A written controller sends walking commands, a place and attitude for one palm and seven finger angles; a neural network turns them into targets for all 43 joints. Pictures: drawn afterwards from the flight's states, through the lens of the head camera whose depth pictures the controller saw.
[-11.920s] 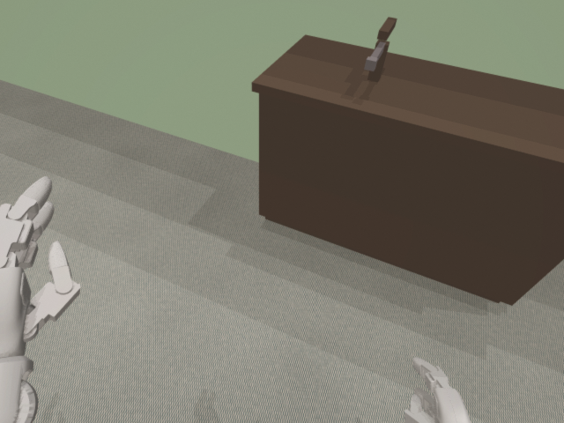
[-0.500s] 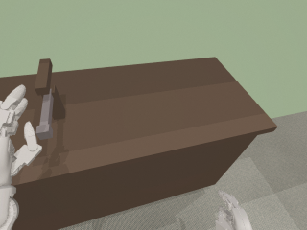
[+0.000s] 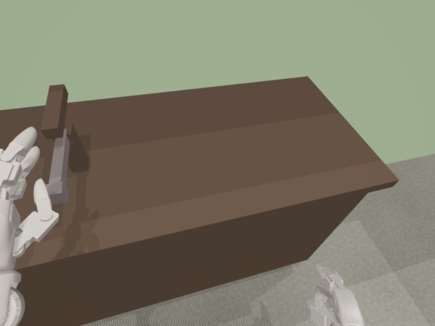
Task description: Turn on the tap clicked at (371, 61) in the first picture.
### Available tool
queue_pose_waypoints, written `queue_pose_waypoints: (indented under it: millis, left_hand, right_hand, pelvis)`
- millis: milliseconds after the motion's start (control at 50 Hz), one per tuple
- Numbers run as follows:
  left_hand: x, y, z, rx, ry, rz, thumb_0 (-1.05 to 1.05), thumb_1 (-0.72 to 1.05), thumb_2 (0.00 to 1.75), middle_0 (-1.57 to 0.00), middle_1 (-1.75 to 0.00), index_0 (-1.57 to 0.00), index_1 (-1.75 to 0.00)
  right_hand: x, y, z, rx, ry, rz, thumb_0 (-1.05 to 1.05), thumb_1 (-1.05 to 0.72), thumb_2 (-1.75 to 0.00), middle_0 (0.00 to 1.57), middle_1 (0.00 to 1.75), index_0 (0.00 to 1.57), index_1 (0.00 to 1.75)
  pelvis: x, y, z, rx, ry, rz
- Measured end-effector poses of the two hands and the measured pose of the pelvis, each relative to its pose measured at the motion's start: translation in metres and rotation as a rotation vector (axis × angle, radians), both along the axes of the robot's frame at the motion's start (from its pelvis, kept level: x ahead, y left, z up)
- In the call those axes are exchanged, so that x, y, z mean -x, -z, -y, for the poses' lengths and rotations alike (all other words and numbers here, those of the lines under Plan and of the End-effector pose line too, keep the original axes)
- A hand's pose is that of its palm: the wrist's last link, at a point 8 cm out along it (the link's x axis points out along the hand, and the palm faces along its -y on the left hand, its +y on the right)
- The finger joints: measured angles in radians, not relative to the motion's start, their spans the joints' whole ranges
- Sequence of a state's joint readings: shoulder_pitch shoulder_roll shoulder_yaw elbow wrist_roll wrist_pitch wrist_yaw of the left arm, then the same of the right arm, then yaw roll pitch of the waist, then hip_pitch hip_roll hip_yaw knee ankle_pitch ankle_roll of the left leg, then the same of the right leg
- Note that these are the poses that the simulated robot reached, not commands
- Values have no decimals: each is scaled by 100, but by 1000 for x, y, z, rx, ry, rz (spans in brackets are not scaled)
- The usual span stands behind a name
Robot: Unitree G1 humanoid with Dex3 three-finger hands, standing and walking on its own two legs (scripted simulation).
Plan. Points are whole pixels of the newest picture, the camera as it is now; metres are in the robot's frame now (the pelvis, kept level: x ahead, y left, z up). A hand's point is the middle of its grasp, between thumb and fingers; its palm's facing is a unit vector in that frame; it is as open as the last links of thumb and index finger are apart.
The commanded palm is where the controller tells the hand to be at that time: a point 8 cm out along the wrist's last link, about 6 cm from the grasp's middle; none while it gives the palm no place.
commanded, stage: look again from close up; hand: left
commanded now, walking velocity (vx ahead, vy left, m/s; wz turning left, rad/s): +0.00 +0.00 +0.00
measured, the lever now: (56, 193) +0.29 +0.32 +0.07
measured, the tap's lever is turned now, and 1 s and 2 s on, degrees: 0 0 0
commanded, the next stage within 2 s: shuffle to correct the standing spot in 0.28 s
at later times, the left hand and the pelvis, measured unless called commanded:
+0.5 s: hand (60, 223) +0.20 +0.23 +0.16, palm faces +0.38 -0.86 -0.35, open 7.4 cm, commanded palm +0.15 +0.27 +0.17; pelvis -0.01 -0.01 +0.00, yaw +0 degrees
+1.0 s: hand (54, 271) +0.14 +0.21 +0.17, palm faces +0.36 -0.84 -0.40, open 7.4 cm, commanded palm +0.09 +0.25 +0.17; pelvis -0.07 -0.02 -0.01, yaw +0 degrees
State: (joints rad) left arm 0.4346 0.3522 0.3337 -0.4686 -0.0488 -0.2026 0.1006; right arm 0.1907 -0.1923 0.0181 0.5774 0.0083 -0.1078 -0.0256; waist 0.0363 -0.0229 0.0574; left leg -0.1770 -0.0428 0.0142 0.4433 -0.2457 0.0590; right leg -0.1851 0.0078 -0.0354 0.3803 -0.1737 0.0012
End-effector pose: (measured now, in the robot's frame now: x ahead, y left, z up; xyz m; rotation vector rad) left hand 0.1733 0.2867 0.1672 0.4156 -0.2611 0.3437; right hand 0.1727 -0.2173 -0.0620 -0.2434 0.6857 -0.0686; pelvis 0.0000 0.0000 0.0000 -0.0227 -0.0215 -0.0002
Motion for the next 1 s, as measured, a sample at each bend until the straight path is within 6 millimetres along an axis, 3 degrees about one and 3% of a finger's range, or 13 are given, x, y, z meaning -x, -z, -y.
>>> queue_pose_waypoints:
  millis: [200, 500, 740, 880, 1000]
  left_hand:
    - [6, -8, 8, -22, 9, 24, 1, 89, 90, -21, -30, -21, -30]
    - [10, -2, 13, 1, 0, -2, 1, 89, 90, -21, -30, -21, -30]
    - [26, -8, 22, -69, 40, -3, 1, 89, 90, -21, -30, -21, -30]
    - [50, -11, 33, -104, 52, 31, 1, 89, 90, -21, -30, -21, -30]
    - [68, -12, 38, -84, 46, 65, 1, 89, 90, -21, -30, -21, -30]
  right_hand:
    - [9, 1, 5, -9, 6, 0, 1, -90, -90, 20, 30, 20, 30]
    - [20, 1, 18, 12, 23, -14, 1, -90, -90, 20, 30, 20, 30]
    - [24, 8, 14, -10, 1, -7, 1, -90, -90, 20, 30, 20, 30]
    - [42, 18, 19, -13, -9, -6, 1, -90, -90, 20, 30, 20, 30]
    - [73, 24, 31, 2, 26, -39, 1, -90, -90, 21, 30, 20, 30]
  pelvis:
    - [6, -1, 6, -2, 0, 2]
    - [12, -1, 11, -2, 0, 0]
    - [32, 4, 16, -7, 11, -23]
    - [54, 11, 24, -8, 9, -30]
    - [70, 14, 25, -10, 7, -33]
